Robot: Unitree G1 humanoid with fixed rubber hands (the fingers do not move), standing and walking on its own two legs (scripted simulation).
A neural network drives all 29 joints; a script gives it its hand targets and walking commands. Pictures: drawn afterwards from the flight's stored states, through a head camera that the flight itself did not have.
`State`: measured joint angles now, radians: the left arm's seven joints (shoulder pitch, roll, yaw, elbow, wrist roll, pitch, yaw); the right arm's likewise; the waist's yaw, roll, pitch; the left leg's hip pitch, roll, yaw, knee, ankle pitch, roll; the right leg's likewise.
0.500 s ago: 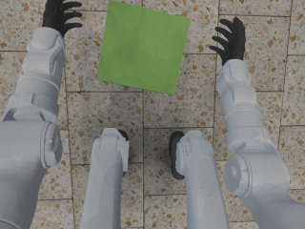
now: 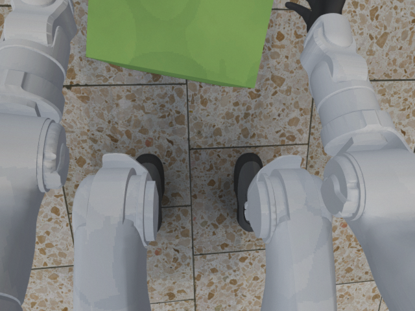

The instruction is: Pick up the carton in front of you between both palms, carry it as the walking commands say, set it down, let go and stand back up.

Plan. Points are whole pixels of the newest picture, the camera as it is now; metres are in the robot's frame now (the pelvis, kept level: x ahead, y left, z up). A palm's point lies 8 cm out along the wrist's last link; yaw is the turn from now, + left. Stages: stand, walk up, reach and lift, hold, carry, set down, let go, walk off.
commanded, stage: reach and lift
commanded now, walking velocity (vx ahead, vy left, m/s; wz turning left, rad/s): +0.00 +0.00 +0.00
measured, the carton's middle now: (184, 12) +0.53 +0.06 -0.25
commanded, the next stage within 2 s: none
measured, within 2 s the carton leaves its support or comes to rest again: leaves its support in 0.70 s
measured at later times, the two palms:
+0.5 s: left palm out of the picture +0.53 +0.21 -0.18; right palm (300, 8) +0.53 -0.10 -0.17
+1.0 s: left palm out of the picture +0.51 +0.21 -0.07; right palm out of the picture +0.51 -0.09 -0.06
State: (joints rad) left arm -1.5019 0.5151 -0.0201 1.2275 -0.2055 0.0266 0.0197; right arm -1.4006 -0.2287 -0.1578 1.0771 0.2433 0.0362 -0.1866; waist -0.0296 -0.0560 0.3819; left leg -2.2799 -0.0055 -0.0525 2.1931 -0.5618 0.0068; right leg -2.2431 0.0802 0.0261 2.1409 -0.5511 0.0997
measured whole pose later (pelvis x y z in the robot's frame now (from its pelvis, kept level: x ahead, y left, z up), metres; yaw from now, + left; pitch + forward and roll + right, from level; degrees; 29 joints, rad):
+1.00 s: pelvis +0.00 -0.01 +0.02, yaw +3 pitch +39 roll -3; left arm -1.23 0.25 0.15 0.89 0.00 0.29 0.05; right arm -1.09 0.00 -0.44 0.71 0.02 0.22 -0.20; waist 0.01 -0.07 0.05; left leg -2.24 -0.08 -0.07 2.10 -0.54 -0.04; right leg -2.20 0.12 0.06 2.09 -0.57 0.11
